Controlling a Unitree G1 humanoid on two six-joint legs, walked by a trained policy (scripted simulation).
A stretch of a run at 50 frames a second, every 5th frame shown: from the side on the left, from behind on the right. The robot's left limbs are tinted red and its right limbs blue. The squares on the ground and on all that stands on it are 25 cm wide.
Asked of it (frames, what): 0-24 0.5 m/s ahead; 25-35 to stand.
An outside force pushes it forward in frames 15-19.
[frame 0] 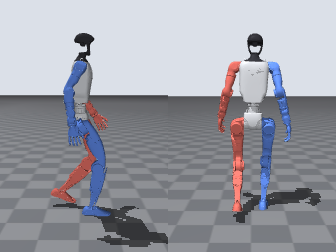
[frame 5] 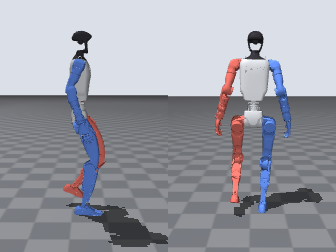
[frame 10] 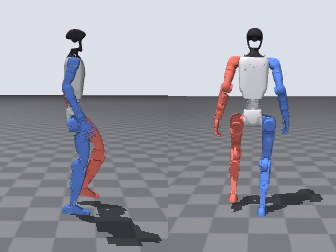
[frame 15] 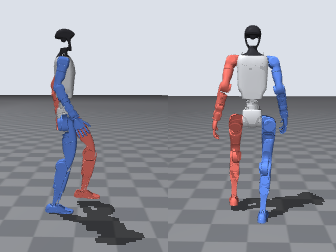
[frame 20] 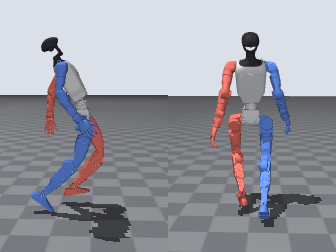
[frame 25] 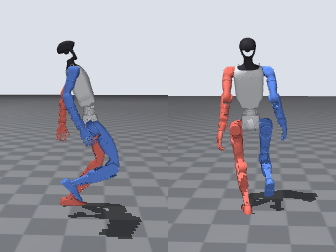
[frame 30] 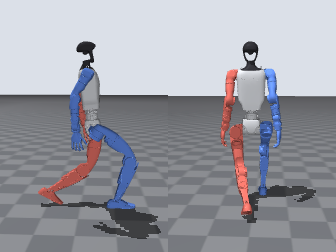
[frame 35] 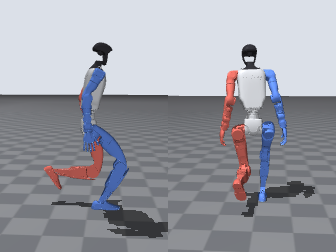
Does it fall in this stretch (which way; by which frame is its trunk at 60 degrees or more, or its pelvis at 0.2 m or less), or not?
no
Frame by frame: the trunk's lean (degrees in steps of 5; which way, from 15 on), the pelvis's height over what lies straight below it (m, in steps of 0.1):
0: 5, 0.8
5: 5, 0.8
10: 5, 0.8
15: 0, 0.8
20: 30 backward, 0.8
25: 20 backward, 0.7
30: 5, 0.7
35: 15 forward, 0.7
